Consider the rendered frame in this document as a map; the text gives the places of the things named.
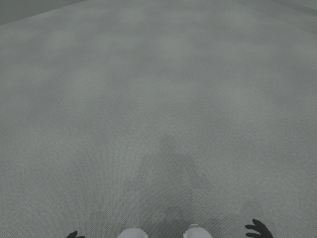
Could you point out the robot right hand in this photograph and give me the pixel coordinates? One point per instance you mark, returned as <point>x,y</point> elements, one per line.
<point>259,227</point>

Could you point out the right robot shin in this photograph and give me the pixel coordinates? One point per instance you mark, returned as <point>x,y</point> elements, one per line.
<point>193,226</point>

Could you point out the right robot thigh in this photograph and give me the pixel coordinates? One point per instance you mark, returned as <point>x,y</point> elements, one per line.
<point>196,232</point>

